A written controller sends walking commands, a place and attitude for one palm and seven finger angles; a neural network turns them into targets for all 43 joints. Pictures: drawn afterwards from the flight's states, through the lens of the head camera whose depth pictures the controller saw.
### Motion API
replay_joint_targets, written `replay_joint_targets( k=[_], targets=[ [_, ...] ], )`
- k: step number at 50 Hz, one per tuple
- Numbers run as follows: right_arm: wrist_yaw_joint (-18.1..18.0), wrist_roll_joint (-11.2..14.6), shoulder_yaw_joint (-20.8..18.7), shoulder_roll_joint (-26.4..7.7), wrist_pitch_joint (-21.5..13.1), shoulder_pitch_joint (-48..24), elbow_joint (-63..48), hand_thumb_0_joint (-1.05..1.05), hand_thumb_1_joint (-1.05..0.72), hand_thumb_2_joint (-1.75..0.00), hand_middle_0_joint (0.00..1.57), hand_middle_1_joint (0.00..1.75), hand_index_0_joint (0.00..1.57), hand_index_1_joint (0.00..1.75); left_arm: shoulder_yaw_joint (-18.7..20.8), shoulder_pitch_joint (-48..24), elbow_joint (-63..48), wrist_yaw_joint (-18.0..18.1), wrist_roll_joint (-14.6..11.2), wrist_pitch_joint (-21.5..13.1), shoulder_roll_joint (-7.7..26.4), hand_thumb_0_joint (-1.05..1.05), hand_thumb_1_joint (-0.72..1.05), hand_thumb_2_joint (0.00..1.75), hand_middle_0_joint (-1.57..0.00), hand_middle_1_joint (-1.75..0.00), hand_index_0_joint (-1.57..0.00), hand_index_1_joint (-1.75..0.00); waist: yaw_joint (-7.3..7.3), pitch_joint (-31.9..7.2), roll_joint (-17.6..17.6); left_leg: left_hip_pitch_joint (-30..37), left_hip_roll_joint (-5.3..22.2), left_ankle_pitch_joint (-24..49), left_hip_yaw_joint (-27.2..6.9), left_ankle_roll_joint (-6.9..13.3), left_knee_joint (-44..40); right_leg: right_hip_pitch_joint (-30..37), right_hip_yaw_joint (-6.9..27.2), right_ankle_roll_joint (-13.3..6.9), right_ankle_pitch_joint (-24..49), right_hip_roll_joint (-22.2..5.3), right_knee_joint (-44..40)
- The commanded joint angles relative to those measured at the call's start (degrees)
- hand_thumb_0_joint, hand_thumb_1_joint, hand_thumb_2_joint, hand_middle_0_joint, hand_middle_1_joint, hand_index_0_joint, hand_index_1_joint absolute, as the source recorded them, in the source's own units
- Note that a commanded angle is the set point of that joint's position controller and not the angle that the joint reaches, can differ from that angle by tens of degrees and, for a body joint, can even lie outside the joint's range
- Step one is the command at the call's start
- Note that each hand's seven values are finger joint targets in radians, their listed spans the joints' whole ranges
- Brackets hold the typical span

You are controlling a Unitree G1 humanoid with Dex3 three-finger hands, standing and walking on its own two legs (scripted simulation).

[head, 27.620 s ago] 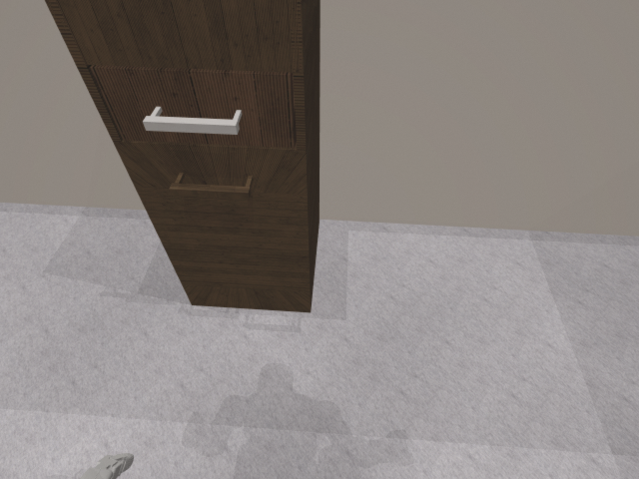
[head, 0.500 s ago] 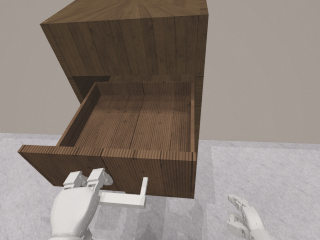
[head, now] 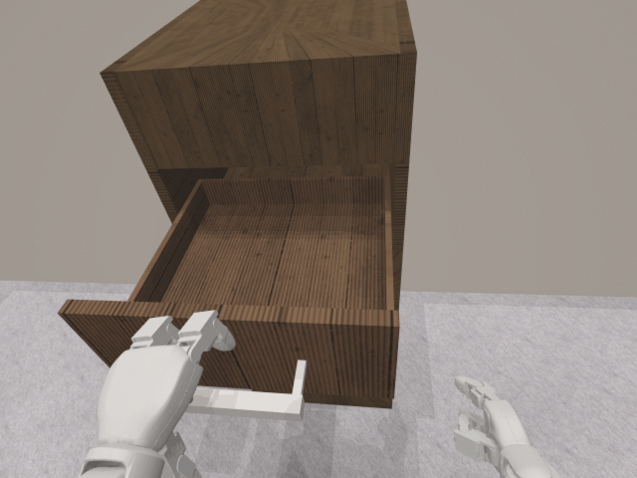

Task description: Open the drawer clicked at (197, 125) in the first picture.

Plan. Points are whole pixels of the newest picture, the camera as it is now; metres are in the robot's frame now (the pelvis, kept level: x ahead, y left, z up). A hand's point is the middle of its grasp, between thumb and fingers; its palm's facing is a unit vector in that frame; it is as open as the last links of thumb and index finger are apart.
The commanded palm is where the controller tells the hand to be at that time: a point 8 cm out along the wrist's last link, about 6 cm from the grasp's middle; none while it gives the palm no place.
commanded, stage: lift the hand off the handle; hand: left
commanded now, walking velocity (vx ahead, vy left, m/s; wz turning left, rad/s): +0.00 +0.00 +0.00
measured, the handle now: (227, 384) +0.21 +0.15 +0.06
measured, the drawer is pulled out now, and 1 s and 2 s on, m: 0.29 0.29 0.29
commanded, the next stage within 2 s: draw the hand back to the body in 0.64 s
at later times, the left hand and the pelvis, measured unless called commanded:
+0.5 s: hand (174, 330) +0.19 +0.16 +0.19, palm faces +0.28 -0.25 -0.93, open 13.8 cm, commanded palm +0.13 +0.16 +0.25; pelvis -0.01 -0.02 +0.01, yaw +0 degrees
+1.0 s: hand (137, 339) +0.18 +0.19 +0.20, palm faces +0.25 -0.17 -0.95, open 13.9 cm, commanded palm +0.12 +0.18 +0.25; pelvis -0.01 -0.02 +0.02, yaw +1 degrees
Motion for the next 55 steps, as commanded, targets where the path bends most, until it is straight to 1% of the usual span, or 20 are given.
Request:
replay_joint_targets(
  k=[1, 14, 15, 19, 22, 24, 25, 29, 30, 33, 34, 40, 42, 44, 45, 47, 49, 52, 54, 55],
  targets=[
    [0.1, 0.7, -1.4, -4.1, -3.0, -12.3, -11.1, 0.0, -0.9, -0.9, 0.2, 0.3, 0.2, 0.3, 8.0, -8.3, -19.9, 3.2, 0.8, -0.7, 6.0, 0.0, -0.5, 0.3, -0.3, -1.2, -0.3, -1.2, -0.43, -5.9, -4.7, 10.0, 4.8, 15.6, -2.4, -0.6, -6.1, -3.6, 1.0, -0.2, 9.9, -3.9, -9.2],
    [-0.1, 2.2, -0.6, -4.4, -1.8, -15.6, -10.9, 0.0, -0.9, -0.9, 0.2, 0.3, 0.2, 0.3, 10.3, -15.3, -20.4, -3.0, -3.9, 3.1, 8.1, 0.0, -0.5, 0.3, -0.3, -1.2, -0.3, -1.2, -0.66, -1.7, -5.5, 11.7, 5.3, 11.2, -1.8, -0.6, -11.1, 0.3, 0.6, 0.7, 5.6, -4.2, -13.5],
    [0.1, 1.6, -0.3, -3.6, -1.6, -14.6, -10.5, 0.0, -0.9, -0.9, 0.2, 0.3, 0.2, 0.3, 8.6, -15.5, -19.6, -3.8, -3.5, 3.4, 6.3, 0.0, -0.5, 0.3, -0.3, -1.2, -0.3, -1.2, -0.02, -2.3, -6.3, 11.5, 4.6, 12.3, -1.5, -0.3, -11.6, 1.5, -0.4, 0.9, 6.1, -4.5, -13.8],
    [0.0, 2.7, -0.4, -4.4, -1.1, -16.7, -10.4, 0.0, -0.9, -0.9, 0.2, 0.3, 0.2, 0.3, 15.8, -16.0, -18.4, -4.9, -7.0, 4.5, 11.6, 0.0, -0.5, 0.3, -0.3, -1.2, -0.3, -1.2, -0.09, -1.1, -7.3, 11.1, 4.8, 12.0, -0.7, -0.7, -12.3, 4.6, 1.5, 1.3, 8.0, -4.6, -15.5],
    [0.3, 2.0, -0.4, -4.0, -0.8, -16.2, -9.7, 0.0, -0.9, -0.9, 0.2, 0.3, 0.2, 0.3, 14.3, -17.0, -18.5, -6.4, -7.4, 4.5, 9.8, 0.0, -0.5, 0.3, -0.3, -1.2, -0.3, -1.2, -0.1, -0.9, -7.7, 11.8, 3.7, 14.2, -0.3, -0.5, -12.7, 5.9, 1.7, 1.7, 10.6, -4.9, -16.7],
    [0.1, 3.0, -0.5, -4.8, -1.1, -17.5, -10.2, 0.0, -0.9, -0.9, 0.2, 0.3, 0.2, 0.3, 17.2, -18.4, -20.9, -6.5, -9.1, 5.1, 12.8, 0.0, -0.5, 0.3, -0.3, -1.2, -0.3, -1.2, -0.41, -1.4, -4.6, 11.9, 4.1, 13.2, -0.1, -0.8, -12.6, 6.2, 2.5, 1.6, 9.9, -4.9, -16.8],
    [0.4, 2.5, 0.0, -4.2, -1.3, -17.2, -10.9, 0.0, -0.9, -0.9, 0.2, 0.3, 0.2, 0.3, 15.0, -19.1, -22.9, -7.0, -8.5, 5.2, 11.0, 0.0, -0.5, 0.3, -0.3, -1.2, -0.3, -1.2, 0.39, -3.6, -3.4, 12.4, 3.5, 14.9, -0.1, -0.5, -12.6, 7.5, 1.6, 1.6, 11.5, -5.2, -16.5],
    [0.2, 3.1, -0.4, -5.3, -1.5, -17.2, -9.9, 0.0, -0.9, -0.9, 0.2, 0.3, 0.2, 0.3, 19.5, -15.8, -21.0, -7.6, -10.6, 5.8, 14.3, 0.0, -0.5, 0.3, -0.3, -1.2, -0.3, -1.2, -0.72, -0.9, -5.2, 11.9, 3.7, 14.4, 0.1, -0.9, -12.2, 6.5, 3.6, 1.8, 11.6, -5.1, -18.0],
    [0.4, 2.4, 0.0, -4.6, -1.3, -16.7, -10.1, 0.0, -0.9, -0.9, 0.2, 0.3, 0.2, 0.3, 16.8, -15.3, -20.9, -8.2, -9.7, 5.6, 11.5, 0.0, -0.5, 0.3, -0.3, -1.2, -0.3, -1.2, -0.09, -1.5, -6.1, 11.8, 3.1, 15.0, 0.2, -0.6, -12.2, 6.9, 2.3, 1.9, 11.4, -5.4, -17.7],
    [0.5, 2.4, -0.7, -5.2, -1.3, -16.0, -10.1, 0.0, -0.9, -0.9, 0.2, 0.3, 0.2, 0.3, 15.7, -13.8, -20.9, -8.8, -9.9, 4.6, 10.8, 0.0, -0.5, 0.3, -0.3, -1.2, -0.3, -1.2, -0.61, -0.3, -7.1, 12.4, 3.1, 15.2, 0.2, -0.4, -12.4, 5.6, 2.3, 2.2, 11.6, -5.4, -18.3],
    [0.4, 3.3, -0.7, -5.7, -1.7, -17.1, -11.0, 0.0, -0.9, -0.9, 0.2, 0.3, 0.2, 0.3, 17.2, -13.6, -23.6, -8.6, -11.4, 4.7, 12.5, 0.0, -0.5, 0.3, -0.3, -1.2, -0.3, -1.2, -1.09, -0.8, -5.2, 12.3, 3.8, 13.7, 0.3, -0.8, -12.4, 5.6, 2.6, 2.0, 10.5, -5.2, -18.0],
    [-0.4, 2.0, -0.1, -5.3, -1.9, -15.6, -11.1, 0.0, -0.9, -0.9, 0.2, 0.3, 0.2, 0.3, 19.3, -14.5, -24.0, -6.8, -8.5, 3.1, 14.2, 0.0, -0.5, 0.3, -0.3, -1.2, -0.3, -1.2, 0.36, -3.4, -5.3, 12.8, 3.2, 14.3, 0.4, -0.6, -11.4, 5.5, 2.4, 1.7, 9.5, -5.6, -18.1],
    [-0.5, 1.8, -0.5, -5.4, -1.7, -14.9, -10.0, 0.0, -0.9, -0.9, 0.2, 0.3, 0.2, 0.3, 20.7, -12.8, -20.1, -6.7, -8.7, 2.5, 14.7, 0.0, -0.5, 0.3, -0.3, -1.2, -0.3, -1.2, -0.12, 0.0, -7.6, 12.1, 2.9, 13.6, 0.0, -0.7, -11.6, 4.2, 3.2, 1.8, 8.8, -5.4, -19.2],
    [-0.7, 2.7, -0.5, -5.9, -2.1, -16.3, -9.9, 0.0, -0.9, -0.9, 0.2, 0.3, 0.2, 0.3, 24.1, -13.6, -20.3, -6.3, -10.0, 2.8, 17.4, 0.0, -0.5, 0.3, -0.3, -1.2, -0.3, -1.2, -0.51, 0.7, -5.7, 11.9, 3.3, 12.1, 0.0, -1.0, -11.6, 3.9, 4.3, 1.5, 8.2, -5.3, -19.5],
    [-0.6, 2.1, -0.1, -5.2, -1.9, -15.8, -9.9, 0.0, -0.9, -0.9, 0.2, 0.3, 0.2, 0.3, 22.5, -14.4, -19.4, -6.9, -9.0, 2.8, 15.7, 0.0, -0.5, 0.3, -0.3, -1.2, -0.3, -1.2, 0.21, -1.4, -6.5, 12.0, 2.7, 13.5, -0.1, -0.6, -11.4, 5.4, 3.1, 1.6, 9.6, -5.7, -18.7],
    [-0.6, 2.2, -0.6, -5.4, -1.9, -15.4, -9.2, 0.0, -0.9, -0.9, 0.2, 0.3, 0.2, 0.3, 21.2, -12.5, -16.9, -7.9, -9.8, 2.8, 14.3, 0.0, -0.5, 0.3, -0.3, -1.2, -0.3, -1.2, -0.64, 1.1, -7.6, 11.7, 2.6, 13.5, -0.3, -0.6, -12.1, 4.5, 2.7, 2.0, 10.3, -5.5, -19.0],
    [-1.0, 3.3, -0.7, -6.1, -2.7, -16.9, -9.9, 0.0, -0.9, -0.9, 0.2, 0.3, 0.2, 0.3, 23.4, -13.2, -19.3, -8.2, -11.5, 3.4, 16.7, 0.0, -0.5, 0.3, -0.3, -1.2, -0.3, -1.2, -1.17, -0.6, -4.5, 12.3, 3.2, 12.8, -0.3, -0.9, -12.3, 5.1, 3.0, 2.0, 10.6, -5.3, -18.7],
    [-1.4, 2.5, -0.5, -6.0, -2.5, -15.4, -9.8, 0.0, -0.9, -0.9, 0.2, 0.3, 0.2, 0.3, 20.9, -12.4, -19.3, -9.5, -10.7, 3.2, 15.3, 0.0, -0.5, 0.3, -0.3, -1.2, -0.3, -1.2, -0.99, -1.6, -5.9, 12.4, 2.7, 14.9, -0.3, -0.5, -12.5, 6.2, 1.3, 2.4, 13.1, -5.7, -18.4],
    [-2.0, 3.3, -0.3, -6.7, -3.1, -16.4, -11.0, 0.0, -0.9, -0.9, 0.2, 0.3, 0.2, 0.3, 23.8, -12.5, -22.3, -9.0, -11.6, 3.1, 18.6, 0.0, -0.5, 0.3, -0.3, -1.2, -0.3, -1.2, -1.17, -2.6, -5.9, 12.3, 3.4, 13.6, -0.4, -0.8, -12.1, 6.2, 2.2, 2.3, 12.7, -5.6, -18.1],
    [-2.1, 2.4, 0.4, -6.0, -3.0, -15.7, -10.9, 0.0, -0.9, -0.9, 0.2, 0.3, 0.2, 0.3, 22.7, -13.3, -21.6, -9.3, -10.0, 2.9, 17.5, 0.0, -0.5, 0.3, -0.3, -1.2, -0.3, -1.2, -0.13, -3.7, -5.7, 12.3, 2.8, 15.0, -0.3, -0.5, -11.9, 6.9, 0.9, 2.3, 13.6, -6.0, -17.8]
  ],
)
